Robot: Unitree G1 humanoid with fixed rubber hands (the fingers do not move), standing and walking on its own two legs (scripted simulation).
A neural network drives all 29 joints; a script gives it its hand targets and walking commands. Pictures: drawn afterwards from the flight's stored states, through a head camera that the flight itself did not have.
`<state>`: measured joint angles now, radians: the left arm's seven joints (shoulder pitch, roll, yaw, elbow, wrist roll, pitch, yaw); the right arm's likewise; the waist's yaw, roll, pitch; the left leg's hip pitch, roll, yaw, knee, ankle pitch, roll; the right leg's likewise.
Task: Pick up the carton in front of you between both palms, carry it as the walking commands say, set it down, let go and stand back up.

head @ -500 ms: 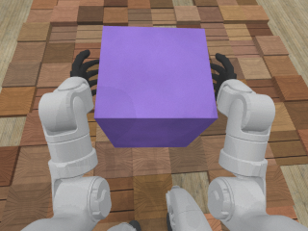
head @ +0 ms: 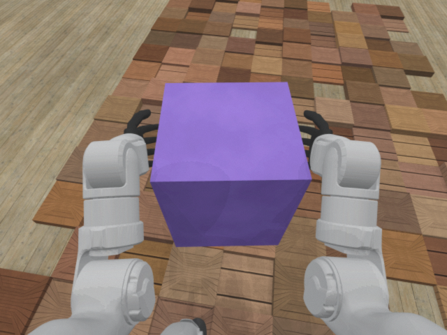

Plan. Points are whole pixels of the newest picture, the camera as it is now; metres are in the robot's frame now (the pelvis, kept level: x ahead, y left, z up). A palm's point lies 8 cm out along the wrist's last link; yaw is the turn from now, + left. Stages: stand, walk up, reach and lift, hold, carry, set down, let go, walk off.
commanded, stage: carry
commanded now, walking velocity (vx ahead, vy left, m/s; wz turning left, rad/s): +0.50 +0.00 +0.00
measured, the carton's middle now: (226, 171) +0.39 +0.03 +0.06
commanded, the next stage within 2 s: none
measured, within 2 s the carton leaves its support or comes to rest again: neither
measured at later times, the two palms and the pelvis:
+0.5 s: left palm (190, 71) +0.65 +0.13 +0.09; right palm (317, 84) +0.63 -0.17 +0.08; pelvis +0.30 +0.00 -0.03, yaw -2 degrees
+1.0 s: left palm (208, 9) +0.96 +0.12 +0.09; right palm (307, 24) +0.92 -0.18 +0.09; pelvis +0.59 +0.01 -0.01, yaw -3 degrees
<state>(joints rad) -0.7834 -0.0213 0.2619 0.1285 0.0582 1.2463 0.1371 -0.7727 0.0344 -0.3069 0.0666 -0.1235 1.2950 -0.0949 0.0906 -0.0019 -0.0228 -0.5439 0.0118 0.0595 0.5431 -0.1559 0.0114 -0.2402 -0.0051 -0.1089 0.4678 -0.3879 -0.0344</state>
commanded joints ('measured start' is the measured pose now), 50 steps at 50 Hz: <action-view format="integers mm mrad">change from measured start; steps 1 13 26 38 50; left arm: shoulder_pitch -666 -369 -334 -667 -572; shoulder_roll -1171 -1200 -905 -1106 -1070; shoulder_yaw -667 -761 -720 -733 -618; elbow -6 -203 -141 -184 -92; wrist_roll -464 -367 -357 -525 -356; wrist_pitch -12 -101 -75 -70 -78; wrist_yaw -296 -225 -227 -278 -230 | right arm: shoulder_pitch -553 -494 -480 -573 -766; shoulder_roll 1018 1165 914 1008 1166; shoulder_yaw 614 824 836 700 806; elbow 72 -237 -150 -68 -147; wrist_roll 334 522 504 407 606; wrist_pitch -48 -135 -120 -115 -149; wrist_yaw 187 253 212 148 227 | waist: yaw -81 -112 -11 -40 -161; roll -81 139 -200 -139 89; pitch -456 -451 -584 -381 -470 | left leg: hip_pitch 389 744 90 -85 632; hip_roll -29 253 33 29 254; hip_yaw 99 -198 16 42 -392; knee -177 -209 588 312 -118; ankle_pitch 128 486 -62 -204 180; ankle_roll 15 137 12 2 191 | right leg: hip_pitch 140 -439 643 160 -515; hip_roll -159 -27 -189 -194 -65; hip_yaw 62 21 186 169 163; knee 70 372 45 -153 697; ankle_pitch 539 48 597 170 15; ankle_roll -66 50 -148 -172 -3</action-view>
